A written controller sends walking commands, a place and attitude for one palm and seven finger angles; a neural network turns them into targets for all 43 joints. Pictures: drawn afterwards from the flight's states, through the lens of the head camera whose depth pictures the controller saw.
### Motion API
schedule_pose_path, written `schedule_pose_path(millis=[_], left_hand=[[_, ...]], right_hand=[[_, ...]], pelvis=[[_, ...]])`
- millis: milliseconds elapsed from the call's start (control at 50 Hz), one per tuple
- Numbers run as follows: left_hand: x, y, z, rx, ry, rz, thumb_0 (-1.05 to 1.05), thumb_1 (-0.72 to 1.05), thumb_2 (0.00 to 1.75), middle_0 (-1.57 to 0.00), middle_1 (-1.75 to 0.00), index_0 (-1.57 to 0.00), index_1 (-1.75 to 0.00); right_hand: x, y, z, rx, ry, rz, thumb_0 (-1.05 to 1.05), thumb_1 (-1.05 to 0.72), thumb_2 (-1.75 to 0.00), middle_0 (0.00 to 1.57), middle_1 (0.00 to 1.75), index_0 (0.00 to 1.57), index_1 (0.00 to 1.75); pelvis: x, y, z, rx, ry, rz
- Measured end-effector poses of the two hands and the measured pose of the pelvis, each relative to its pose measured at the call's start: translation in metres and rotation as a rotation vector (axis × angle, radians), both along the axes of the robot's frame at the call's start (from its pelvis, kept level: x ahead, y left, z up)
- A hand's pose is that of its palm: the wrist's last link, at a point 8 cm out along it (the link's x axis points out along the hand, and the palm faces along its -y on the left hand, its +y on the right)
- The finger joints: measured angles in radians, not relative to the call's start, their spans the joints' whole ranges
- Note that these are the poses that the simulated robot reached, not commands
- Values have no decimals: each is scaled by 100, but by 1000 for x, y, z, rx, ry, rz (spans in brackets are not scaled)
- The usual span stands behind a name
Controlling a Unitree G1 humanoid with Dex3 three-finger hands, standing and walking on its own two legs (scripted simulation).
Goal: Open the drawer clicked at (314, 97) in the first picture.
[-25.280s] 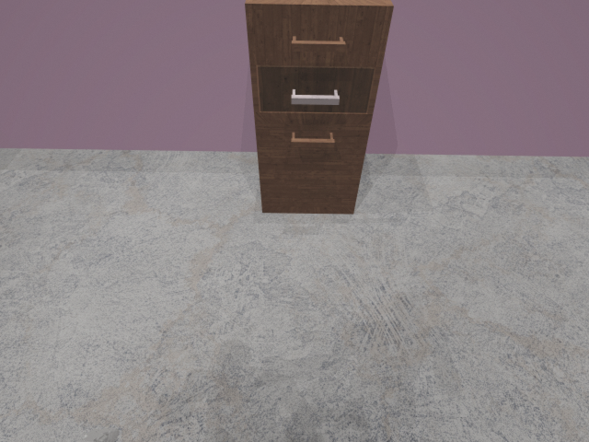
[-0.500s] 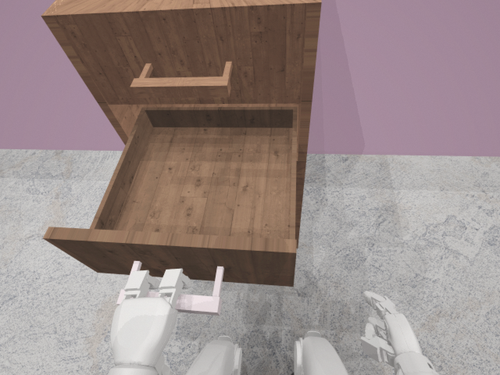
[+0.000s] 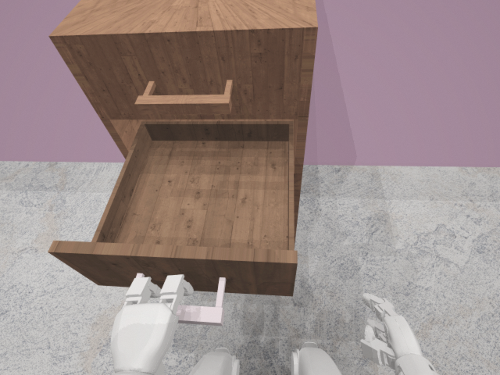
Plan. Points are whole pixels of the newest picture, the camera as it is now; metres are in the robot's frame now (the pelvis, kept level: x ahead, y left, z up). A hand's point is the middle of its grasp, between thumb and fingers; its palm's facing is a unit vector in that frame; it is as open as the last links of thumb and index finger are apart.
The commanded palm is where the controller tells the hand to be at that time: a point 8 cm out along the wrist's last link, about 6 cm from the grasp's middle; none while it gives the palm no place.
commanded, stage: lift the hand off the handle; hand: left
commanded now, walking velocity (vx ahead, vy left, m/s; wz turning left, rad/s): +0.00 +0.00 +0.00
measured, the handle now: (176, 298) +0.25 +0.15 -0.04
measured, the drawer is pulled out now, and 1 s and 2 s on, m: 0.30 0.30 0.30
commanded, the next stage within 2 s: draw the hand back to the body in 1.96 s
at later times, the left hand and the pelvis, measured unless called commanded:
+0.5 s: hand (158, 333) +0.19 +0.15 +0.00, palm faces -0.04 -0.18 -0.98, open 13.8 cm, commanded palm +0.17 +0.15 +0.06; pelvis +0.01 +0.00 +0.02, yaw +0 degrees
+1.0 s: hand (147, 326) +0.19 +0.15 +0.04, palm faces -0.01 -0.19 -0.98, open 13.8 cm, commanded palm +0.17 +0.15 +0.10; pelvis +0.01 +0.00 +0.04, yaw -1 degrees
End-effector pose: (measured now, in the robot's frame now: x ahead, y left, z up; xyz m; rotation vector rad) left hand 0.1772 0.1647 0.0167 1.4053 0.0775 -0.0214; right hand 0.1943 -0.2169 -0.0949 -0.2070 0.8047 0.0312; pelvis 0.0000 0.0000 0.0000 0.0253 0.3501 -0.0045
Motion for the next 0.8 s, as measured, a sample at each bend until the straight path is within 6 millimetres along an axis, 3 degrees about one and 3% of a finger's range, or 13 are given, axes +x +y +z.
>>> schedule_pose_path(millis=[560,800], left_hand=[[-4,-5,42,-14,-26,0,0,-49,30,-32,-120,-32,-120],[-4,1,60,-14,-29,24,0,-49,30,-32,-120,-32,-120]], right_hand=[[6,0,29,31,-34,9,2,-91,-90,20,30,20,30],[5,-3,41,37,-32,-3,2,-91,-90,20,30,20,30]], pelvis=[[7,-2,23,2,-64,-9],[10,-2,34,1,-95,-15]])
